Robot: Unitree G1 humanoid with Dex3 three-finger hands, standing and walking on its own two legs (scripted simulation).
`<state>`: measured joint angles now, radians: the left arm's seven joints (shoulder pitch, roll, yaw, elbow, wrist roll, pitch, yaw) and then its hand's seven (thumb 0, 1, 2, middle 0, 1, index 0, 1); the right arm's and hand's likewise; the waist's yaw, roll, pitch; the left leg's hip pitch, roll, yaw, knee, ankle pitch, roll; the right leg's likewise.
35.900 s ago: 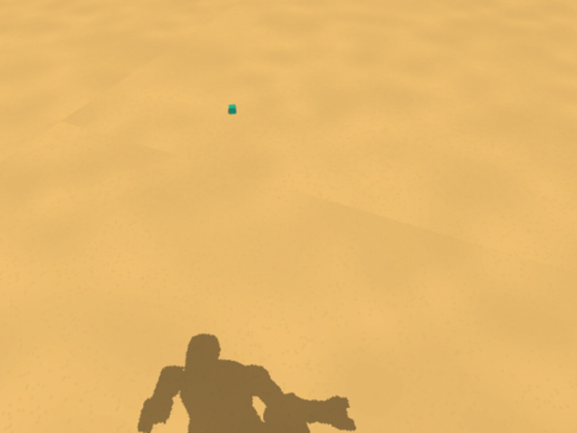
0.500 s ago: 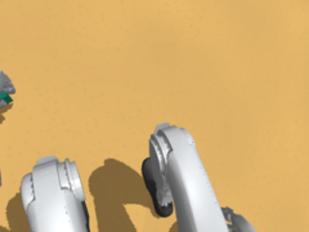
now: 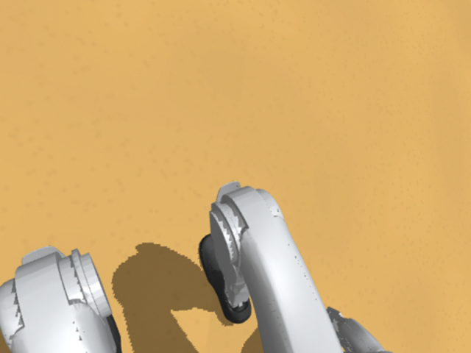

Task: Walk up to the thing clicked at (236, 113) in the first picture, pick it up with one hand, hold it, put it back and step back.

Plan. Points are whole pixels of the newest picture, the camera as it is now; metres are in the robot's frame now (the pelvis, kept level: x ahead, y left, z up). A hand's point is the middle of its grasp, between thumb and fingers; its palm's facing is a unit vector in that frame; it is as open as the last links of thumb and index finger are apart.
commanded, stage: rest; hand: left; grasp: from above
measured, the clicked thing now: out of the picture +0.47 +0.30 -0.29
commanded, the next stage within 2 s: open in 0.10 s
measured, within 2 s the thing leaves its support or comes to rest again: neither
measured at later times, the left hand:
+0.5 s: hand out of the picture +0.48 +0.30 -0.22, palm faces -0.43 -0.10 -0.90, open 6.3 cm
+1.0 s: hand out of the picture +0.48 +0.30 -0.22, palm faces -0.45 -0.11 -0.89, open 9.8 cm
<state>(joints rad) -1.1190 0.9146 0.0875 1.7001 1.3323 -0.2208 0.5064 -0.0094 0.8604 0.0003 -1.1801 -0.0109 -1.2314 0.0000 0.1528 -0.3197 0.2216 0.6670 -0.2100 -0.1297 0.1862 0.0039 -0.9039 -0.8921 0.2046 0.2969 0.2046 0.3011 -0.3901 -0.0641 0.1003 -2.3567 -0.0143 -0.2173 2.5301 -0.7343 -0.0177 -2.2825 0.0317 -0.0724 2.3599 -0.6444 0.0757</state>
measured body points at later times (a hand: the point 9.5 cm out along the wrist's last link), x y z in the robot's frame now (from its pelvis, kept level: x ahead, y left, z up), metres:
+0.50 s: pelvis +0.00 +0.01 +0.00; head +0.26 +0.12 +0.34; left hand +0.50 +0.30 -0.17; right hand +0.03 -0.25 -0.06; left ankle +0.06 +0.13 -0.27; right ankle +0.12 -0.14 -0.27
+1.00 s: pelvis +0.00 +0.00 +0.00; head +0.27 +0.12 +0.34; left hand +0.50 +0.30 -0.17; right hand +0.03 -0.25 -0.06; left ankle +0.06 +0.13 -0.27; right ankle +0.12 -0.14 -0.27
